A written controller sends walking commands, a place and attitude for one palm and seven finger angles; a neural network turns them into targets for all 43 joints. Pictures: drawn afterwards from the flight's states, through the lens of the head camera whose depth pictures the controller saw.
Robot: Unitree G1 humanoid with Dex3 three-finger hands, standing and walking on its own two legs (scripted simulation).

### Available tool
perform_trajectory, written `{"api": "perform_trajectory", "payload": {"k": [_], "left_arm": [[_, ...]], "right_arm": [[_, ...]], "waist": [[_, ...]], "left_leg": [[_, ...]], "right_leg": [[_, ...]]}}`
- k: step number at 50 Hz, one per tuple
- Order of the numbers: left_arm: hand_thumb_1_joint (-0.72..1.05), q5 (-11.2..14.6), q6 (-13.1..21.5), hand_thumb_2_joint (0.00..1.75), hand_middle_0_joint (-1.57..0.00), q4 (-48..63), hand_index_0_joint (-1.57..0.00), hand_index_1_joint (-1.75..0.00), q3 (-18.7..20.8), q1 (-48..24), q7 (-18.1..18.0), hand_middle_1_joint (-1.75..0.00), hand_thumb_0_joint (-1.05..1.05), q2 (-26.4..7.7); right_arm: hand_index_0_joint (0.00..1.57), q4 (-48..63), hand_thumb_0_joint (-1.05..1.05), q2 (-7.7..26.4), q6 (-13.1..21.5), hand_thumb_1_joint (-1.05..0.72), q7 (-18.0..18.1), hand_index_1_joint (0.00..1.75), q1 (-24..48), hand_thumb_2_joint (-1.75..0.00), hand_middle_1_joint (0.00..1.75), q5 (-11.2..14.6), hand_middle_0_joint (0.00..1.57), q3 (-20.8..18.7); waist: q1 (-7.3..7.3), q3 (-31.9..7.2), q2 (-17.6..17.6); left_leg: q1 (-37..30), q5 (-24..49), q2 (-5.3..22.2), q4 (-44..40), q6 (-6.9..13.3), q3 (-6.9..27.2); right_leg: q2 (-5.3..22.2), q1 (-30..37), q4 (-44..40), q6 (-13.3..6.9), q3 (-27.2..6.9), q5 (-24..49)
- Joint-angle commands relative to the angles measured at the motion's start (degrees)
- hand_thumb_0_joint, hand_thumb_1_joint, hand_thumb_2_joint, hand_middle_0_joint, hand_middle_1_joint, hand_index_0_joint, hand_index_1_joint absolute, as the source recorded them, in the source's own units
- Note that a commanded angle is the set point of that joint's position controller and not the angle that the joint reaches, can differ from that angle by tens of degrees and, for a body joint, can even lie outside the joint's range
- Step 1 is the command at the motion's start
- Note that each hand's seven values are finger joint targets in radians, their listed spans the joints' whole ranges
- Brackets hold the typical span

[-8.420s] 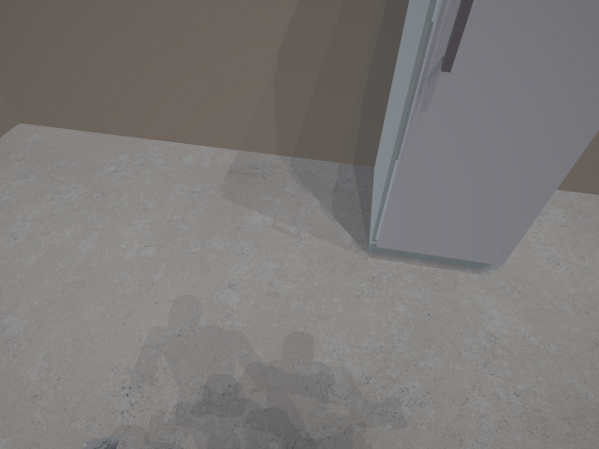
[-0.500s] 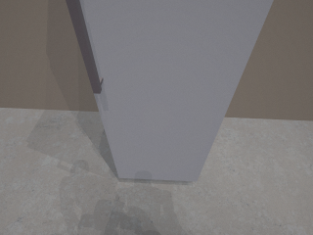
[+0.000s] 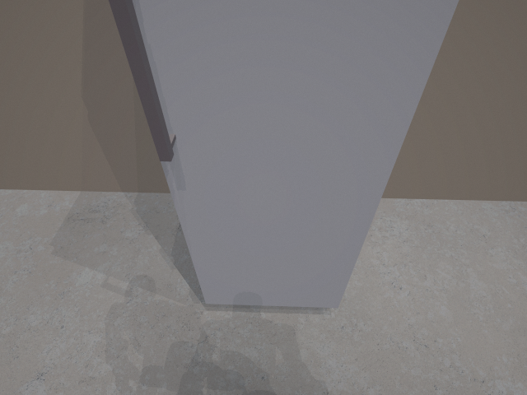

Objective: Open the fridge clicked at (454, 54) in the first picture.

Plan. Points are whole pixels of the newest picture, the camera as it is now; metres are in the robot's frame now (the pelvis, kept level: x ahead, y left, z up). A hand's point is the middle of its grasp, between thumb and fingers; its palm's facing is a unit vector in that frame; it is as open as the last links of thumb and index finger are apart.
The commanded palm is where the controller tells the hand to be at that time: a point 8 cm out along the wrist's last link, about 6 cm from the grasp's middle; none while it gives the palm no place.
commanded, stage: look again from close up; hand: left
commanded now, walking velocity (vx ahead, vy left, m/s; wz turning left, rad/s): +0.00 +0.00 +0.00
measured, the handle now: (149, 78) +0.52 +0.22 +0.23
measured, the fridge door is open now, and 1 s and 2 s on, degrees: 0 0 0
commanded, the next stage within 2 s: raise the hand to about handle height in 0.74 s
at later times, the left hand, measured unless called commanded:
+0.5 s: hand out of the picture +0.04 +0.18 -0.17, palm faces +0.01 -0.97 -0.23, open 7.4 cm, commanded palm none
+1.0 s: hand (152, 356) +0.19 +0.18 -0.03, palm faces +0.28 -0.95 -0.10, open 7.6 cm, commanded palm +0.12 +0.23 -0.04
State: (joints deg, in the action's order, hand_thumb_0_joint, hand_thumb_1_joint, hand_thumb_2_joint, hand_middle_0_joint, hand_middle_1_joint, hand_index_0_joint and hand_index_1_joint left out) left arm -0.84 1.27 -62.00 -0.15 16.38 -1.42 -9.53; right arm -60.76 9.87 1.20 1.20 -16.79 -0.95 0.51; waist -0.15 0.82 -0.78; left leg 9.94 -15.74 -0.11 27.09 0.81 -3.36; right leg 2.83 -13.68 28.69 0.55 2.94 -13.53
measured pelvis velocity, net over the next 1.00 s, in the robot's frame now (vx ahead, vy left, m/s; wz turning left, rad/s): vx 0.00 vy -0.01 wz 0.03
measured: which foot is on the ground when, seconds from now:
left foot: down 0.00-1.00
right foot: down 0.00-1.00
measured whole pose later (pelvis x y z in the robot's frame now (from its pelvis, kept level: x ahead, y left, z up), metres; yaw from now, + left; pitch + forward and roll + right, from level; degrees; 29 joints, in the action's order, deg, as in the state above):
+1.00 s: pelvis +0.00 -0.01 -0.01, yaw +2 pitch +0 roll +1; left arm 9.7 7.6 -11.4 4.7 23.4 -3.3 -8.8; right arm -48.0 11.7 13.6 4.4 -17.9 1.8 -0.2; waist 0.7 -0.1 -0.9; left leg 13.9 -17.7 0.5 31.6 -0.3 -1.6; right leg 2.7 -16.8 33.0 -0.4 4.6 -16.1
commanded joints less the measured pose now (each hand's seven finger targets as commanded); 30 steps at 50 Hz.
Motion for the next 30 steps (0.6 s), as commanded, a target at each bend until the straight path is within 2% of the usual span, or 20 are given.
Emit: {"api": "perform_trajectory", "payload": {"k": [1,15,24,30], "left_arm": [[0.90,0.05,0.78,0.90,-0.20,2.63,-0.20,-0.30,1.31,1.47,-0.38,-0.30,0.00,-7.30],[0.90,0.03,0.64,0.90,-0.20,2.41,-0.20,-0.30,1.58,-1.37,-0.29,-0.30,0.00,-8.88],[0.90,-0.02,0.62,0.90,-0.20,1.85,-0.20,-0.30,1.44,-1.40,-0.21,-0.30,0.00,-9.01],[0.90,0.08,0.60,0.90,-0.20,1.60,-0.20,-0.30,1.42,-1.26,-0.21,-0.30,0.00,-8.85]], "right_arm": [[0.20,1.90,0.00,6.71,1.43,-0.90,0.23,0.30,-1.27,-0.90,0.30,0.13,0.20,-1.15],[0.20,0.13,0.00,7.74,1.29,-0.90,0.29,0.30,0.89,-0.90,0.30,0.09,0.20,-1.27],[0.20,-0.62,0.00,7.53,1.04,-0.90,0.28,0.30,1.47,-0.90,0.30,0.16,0.20,-1.26],[0.20,-1.00,0.00,7.62,0.99,-0.90,0.32,0.30,1.43,-0.90,0.30,0.14,0.20,-1.17]], "waist": [[-0.25,2.69,1.23],[-0.29,1.65,0.34],[-0.27,1.69,1.71],[-0.21,1.74,0.84]], "left_leg": [[4.63,6.46,5.71,-6.97,1.11,5.61],[2.45,9.78,6.24,-7.48,0.65,5.26],[1.12,8.77,6.40,-7.80,0.43,4.66],[0.97,8.98,6.36,-7.86,0.34,4.70]], "right_leg": [[3.72,2.62,-5.15,-2.50,-4.79,4.87],[4.10,4.73,-5.57,-2.52,-4.60,9.24],[4.11,4.37,-6.66,-2.53,-5.11,9.21],[4.16,4.32,-6.88,-2.58,-5.12,9.21]]}}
